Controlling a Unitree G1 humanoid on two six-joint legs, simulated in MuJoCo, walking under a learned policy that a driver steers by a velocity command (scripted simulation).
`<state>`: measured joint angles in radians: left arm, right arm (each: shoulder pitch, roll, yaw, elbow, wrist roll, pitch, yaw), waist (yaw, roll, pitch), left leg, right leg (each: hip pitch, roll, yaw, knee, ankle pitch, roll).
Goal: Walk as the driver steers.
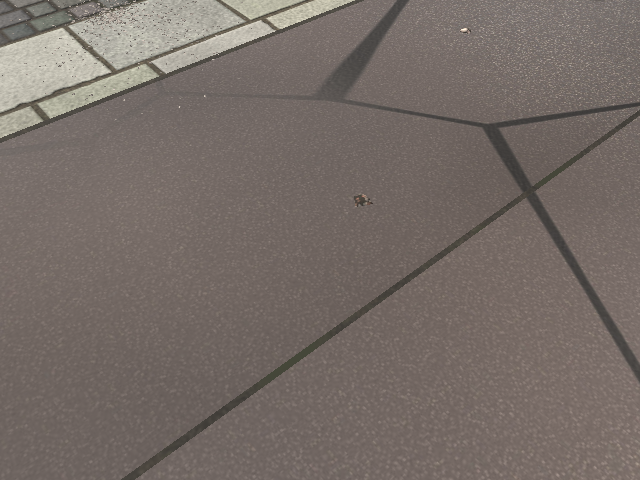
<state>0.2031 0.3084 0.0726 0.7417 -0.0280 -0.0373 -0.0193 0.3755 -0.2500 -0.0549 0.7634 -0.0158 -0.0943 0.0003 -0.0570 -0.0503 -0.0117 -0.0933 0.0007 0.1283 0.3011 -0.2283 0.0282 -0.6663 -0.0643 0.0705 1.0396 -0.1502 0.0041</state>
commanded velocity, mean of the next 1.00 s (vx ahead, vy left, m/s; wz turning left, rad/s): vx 0.50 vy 0.00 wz -0.57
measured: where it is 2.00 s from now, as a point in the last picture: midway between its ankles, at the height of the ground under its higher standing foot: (533, 319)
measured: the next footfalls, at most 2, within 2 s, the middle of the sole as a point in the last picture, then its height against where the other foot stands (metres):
right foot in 0.26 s outside the picture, level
left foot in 0.74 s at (327, 428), level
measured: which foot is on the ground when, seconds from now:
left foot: down 0.00-0.24, up 0.26-0.72, down 0.74-1.00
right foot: up 0.00-0.24, down 0.26-0.76, up 0.78-1.00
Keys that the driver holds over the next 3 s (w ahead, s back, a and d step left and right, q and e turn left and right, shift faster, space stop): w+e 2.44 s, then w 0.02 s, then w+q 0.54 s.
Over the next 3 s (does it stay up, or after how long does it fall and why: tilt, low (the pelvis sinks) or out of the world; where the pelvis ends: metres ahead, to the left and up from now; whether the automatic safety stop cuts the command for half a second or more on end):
stays up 1.01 -1.15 0.00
